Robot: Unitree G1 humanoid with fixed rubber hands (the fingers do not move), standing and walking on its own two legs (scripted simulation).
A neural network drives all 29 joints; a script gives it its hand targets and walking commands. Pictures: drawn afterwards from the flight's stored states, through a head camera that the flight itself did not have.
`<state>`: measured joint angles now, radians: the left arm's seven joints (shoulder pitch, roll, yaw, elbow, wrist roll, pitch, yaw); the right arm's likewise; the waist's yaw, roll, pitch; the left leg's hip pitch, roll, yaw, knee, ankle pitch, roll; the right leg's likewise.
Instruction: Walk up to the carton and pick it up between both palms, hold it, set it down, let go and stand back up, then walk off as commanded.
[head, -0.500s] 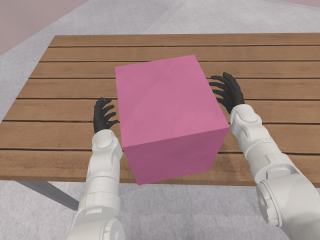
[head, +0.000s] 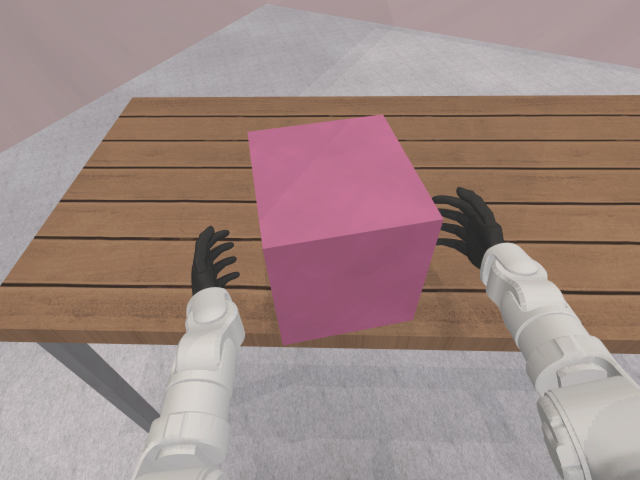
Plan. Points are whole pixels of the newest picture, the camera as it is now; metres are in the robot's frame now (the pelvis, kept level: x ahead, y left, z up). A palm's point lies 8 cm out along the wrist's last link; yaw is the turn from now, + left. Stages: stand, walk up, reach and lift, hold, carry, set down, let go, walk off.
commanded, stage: set down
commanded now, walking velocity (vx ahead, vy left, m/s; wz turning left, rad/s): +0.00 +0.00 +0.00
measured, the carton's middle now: (333, 229) +0.47 +0.03 +0.03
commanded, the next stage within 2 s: none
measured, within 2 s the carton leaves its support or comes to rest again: neither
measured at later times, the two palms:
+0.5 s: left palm (200, 296) +0.32 +0.19 +0.06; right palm (506, 281) +0.38 -0.20 +0.04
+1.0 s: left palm (195, 342) +0.27 +0.19 +0.04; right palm (517, 325) +0.32 -0.21 +0.03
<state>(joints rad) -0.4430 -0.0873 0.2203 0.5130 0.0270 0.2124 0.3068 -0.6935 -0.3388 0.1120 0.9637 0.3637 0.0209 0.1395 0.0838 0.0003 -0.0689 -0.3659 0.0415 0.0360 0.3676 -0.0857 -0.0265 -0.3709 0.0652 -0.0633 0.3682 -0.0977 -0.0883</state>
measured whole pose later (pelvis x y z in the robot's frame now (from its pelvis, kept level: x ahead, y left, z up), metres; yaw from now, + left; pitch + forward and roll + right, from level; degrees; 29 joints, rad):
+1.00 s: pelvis +0.01 +0.00 +0.00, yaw +0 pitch +5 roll +0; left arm 0.00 -0.08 0.05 0.04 0.01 0.31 0.30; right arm -0.15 -0.44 0.11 0.58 0.38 -0.10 0.25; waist 0.08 -0.02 -0.08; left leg -0.35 0.04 0.04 0.39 -0.12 -0.03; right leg -0.35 0.07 -0.06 0.38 -0.12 -0.09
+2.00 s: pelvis +0.06 +0.01 +0.00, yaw +0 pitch +7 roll +0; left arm 0.35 -0.05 -0.01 -0.17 0.03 0.19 0.19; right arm 0.26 -0.50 0.10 0.33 0.42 -0.16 0.18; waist 0.08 -0.05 -0.05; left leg -0.32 0.04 0.04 0.39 -0.18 -0.03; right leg -0.31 0.07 -0.05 0.36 -0.16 -0.08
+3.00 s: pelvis +0.07 +0.02 +0.00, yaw +0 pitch +8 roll +0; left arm 0.35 0.11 -0.01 0.12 0.02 0.04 0.07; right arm 0.28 -0.33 0.10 0.57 0.22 -0.35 0.08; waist 0.08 -0.05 0.01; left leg -0.32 0.04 0.04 0.39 -0.20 -0.03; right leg -0.30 0.06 -0.05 0.33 -0.17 -0.06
